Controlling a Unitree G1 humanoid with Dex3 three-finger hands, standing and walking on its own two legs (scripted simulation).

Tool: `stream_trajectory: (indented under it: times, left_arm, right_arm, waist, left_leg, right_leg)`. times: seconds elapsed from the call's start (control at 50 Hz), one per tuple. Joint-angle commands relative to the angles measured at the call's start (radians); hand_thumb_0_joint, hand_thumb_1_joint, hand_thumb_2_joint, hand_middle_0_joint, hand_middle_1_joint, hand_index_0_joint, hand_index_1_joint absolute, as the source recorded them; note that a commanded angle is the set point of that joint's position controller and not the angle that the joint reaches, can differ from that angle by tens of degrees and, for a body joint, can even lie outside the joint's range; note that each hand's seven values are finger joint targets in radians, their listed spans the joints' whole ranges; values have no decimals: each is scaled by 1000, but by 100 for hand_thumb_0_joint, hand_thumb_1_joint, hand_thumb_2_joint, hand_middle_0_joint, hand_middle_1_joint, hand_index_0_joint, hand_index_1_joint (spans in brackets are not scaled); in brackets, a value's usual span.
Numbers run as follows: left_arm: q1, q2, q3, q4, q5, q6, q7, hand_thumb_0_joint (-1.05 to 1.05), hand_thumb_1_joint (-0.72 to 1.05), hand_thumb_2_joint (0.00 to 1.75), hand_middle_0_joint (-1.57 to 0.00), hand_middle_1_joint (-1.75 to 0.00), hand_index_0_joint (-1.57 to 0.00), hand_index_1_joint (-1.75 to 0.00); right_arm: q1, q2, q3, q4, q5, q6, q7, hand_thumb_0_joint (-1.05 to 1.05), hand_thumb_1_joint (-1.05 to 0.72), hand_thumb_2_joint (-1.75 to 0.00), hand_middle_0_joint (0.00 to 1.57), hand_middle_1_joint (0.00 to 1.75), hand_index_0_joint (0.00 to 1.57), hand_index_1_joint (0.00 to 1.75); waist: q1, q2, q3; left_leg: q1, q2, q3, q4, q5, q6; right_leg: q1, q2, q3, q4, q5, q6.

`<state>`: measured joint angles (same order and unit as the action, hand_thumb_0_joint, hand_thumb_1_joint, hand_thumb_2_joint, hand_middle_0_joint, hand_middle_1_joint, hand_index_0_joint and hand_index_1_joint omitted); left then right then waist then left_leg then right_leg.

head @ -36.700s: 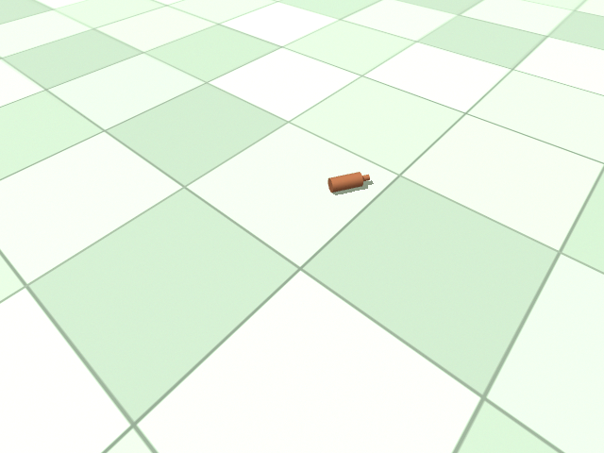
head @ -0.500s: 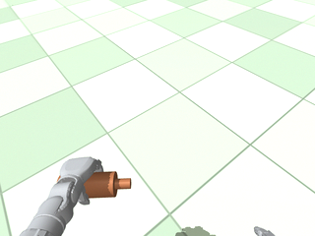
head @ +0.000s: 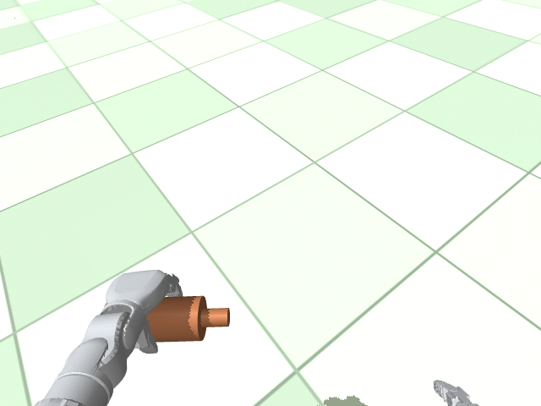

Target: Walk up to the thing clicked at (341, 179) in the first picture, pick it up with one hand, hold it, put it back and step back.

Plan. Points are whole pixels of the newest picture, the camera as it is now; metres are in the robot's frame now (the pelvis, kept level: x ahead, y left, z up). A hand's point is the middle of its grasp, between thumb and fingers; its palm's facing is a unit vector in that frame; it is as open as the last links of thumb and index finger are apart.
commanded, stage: hold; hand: left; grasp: from above
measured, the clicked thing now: (169, 318) +0.30 +0.20 -0.07
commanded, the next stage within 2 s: crouch in 0.84 s
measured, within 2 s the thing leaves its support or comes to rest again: neither
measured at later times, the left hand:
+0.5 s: hand (147, 317) +0.29 +0.22 -0.03, palm faces -0.46 -0.06 -0.89, open 9.8 cm
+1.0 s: hand (145, 312) +0.30 +0.22 -0.03, palm faces -0.46 -0.06 -0.89, open 9.8 cm
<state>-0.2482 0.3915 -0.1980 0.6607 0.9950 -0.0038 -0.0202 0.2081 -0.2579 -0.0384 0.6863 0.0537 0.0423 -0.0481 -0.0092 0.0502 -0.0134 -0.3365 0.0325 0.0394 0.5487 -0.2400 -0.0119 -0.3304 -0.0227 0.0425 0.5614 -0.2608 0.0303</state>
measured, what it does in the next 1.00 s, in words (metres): stands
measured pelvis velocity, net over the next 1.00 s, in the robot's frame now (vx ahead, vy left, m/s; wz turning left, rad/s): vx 0.01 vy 0.00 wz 0.00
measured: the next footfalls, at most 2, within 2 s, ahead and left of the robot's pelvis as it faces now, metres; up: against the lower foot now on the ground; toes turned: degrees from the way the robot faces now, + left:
none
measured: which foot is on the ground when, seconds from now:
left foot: down 0.00-1.00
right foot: down 0.00-1.00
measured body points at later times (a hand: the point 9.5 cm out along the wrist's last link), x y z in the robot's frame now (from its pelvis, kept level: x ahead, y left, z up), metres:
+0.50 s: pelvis +0.01 +0.00 +0.00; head +0.02 -0.03 +0.45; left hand +0.31 +0.22 +0.02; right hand +0.16 -0.26 -0.11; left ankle +0.03 +0.13 -0.73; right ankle +0.02 -0.14 -0.73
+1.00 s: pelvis +0.01 +0.00 +0.01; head +0.02 -0.02 +0.46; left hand +0.32 +0.22 +0.02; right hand +0.16 -0.26 -0.11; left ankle +0.03 +0.13 -0.73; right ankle +0.02 -0.14 -0.73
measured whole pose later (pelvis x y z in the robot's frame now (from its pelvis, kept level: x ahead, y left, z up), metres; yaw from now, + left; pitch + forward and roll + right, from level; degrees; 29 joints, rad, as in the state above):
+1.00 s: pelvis +0.01 +0.00 +0.01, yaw +0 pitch +1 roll +0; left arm -0.23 0.40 -0.19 0.62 1.00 -0.01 -0.05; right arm 0.19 -0.25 -0.04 0.68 0.06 0.08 -0.06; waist 0.00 0.05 0.00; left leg -0.27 0.03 0.04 0.48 -0.22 -0.01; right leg -0.27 -0.03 0.04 0.50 -0.25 0.03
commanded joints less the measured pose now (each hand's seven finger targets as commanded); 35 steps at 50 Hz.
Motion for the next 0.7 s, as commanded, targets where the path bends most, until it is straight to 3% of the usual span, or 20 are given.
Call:
stream_trajectory:
  times: [0.0,0.1,0.14,0.2,0.22,0.32,0.36,0.42,0.48,0.54,0.56,0.62,0.68]
  left_arm:
    - [-341,220,110,-221,-2,3,34,0,77,76,-117,-50,-115,-52]
    - [-342,214,107,-249,-6,1,23,0,75,78,-115,-50,-113,-52]
    - [-308,234,130,-237,-4,4,22,0,74,79,-116,-50,-113,-53]
    - [-368,219,102,-268,-1,-2,13,0,74,81,-116,-51,-113,-54]
    - [-350,226,120,-262,-7,-3,16,0,75,79,-115,-52,-113,-54]
    - [-293,203,104,-246,-8,2,12,0,74,79,-115,-52,-113,-54]
    - [-327,241,133,-285,-6,0,19,0,72,79,-113,-52,-111,-55]
    - [-350,210,102,-276,-1,-6,17,0,71,82,-113,-53,-111,-55]
    - [-344,224,116,-292,-6,-8,26,0,71,82,-113,-51,-111,-54]
    - [-350,241,128,-267,2,-1,29,0,70,81,-113,-52,-111,-55]
    - [-369,228,117,-281,-3,-3,30,0,73,81,-113,-55,-112,-57]
    - [-284,201,109,-228,-1,7,29,0,70,82,-113,-52,-110,-55]
    - [-322,224,113,-265,4,4,18,0,69,81,-111,-53,-109,-56]
  right_arm:
    - [-89,-125,-36,-141,5,-37,-8,0,-89,-90,20,30,20,30]
    - [-95,-125,-37,-145,7,-35,-11,0,-89,-90,20,30,20,30]
    - [-101,-125,-35,-146,8,-34,-13,0,-89,-90,20,30,20,30]
    - [-106,-121,-32,-148,8,-32,-14,0,-89,-90,20,30,20,30]
    - [-104,-122,-33,-144,9,-31,-16,0,-90,-90,20,30,20,30]
    - [-112,-120,-34,-150,11,-30,-15,0,-90,-90,20,30,20,30]
    - [-106,-121,-32,-148,10,-27,-15,0,-89,-90,20,30,20,30]
    - [-103,-124,-37,-146,10,-25,-15,0,-90,-90,20,30,20,30]
    - [-112,-119,-35,-147,11,-25,-17,0,-89,-90,20,30,20,30]
    - [-102,-119,-36,-133,11,-21,-18,0,-90,-90,20,30,20,30]
    - [-103,-120,-37,-135,10,-21,-18,0,-90,-90,20,30,20,30]
    - [-106,-117,-39,-138,10,-17,-15,0,-89,-90,20,30,20,30]
    - [-101,-120,-42,-143,13,-13,-15,0,-89,-90,20,30,20,30]
  waist:
    - [7,-45,-254]
    - [8,-34,-242]
    - [20,-40,-245]
    - [7,-19,-241]
    - [13,-21,-243]
    - [15,-49,-231]
    - [21,-26,-245]
    - [5,-20,-252]
    - [20,-14,-272]
    - [13,-33,-280]
    - [13,-22,-276]
    - [23,-40,-247]
    - [19,-30,-264]
  left_leg:
    - [152,-46,7,-77,109,26]
    - [168,-40,5,-95,105,21]
    - [164,-45,6,-93,118,24]
    - [178,-42,7,-99,127,21]
    - [180,-43,8,-97,125,22]
    - [181,-44,6,-99,154,22]
    - [185,-44,6,-105,149,22]
    - [206,-40,3,-106,158,19]
    - [210,-45,5,-101,182,20]
    - [218,-46,8,-93,221,25]
    - [220,-44,7,-97,213,22]
    - [205,-43,5,-104,206,22]
    - [208,-47,11,-98,230,26]
  right_leg:
    - [50,46,-27,-114,97,-26]
    - [51,52,-32,-121,87,-31]
    - [68,47,-31,-126,99,-29]
    - [53,50,-29,-125,110,-32]
    - [55,50,-28,-128,107,-29]
    - [67,49,-32,-131,131,-28]
    - [78,48,-31,-131,130,-30]
    - [66,52,-32,-127,136,-33]
    - [82,49,-34,-127,158,-31]
    - [98,46,-31,-126,208,-26]
    - [90,48,-34,-127,195,-28]
    - [99,47,-40,-132,184,-30]
    - [102,43,-35,-130,216,-28]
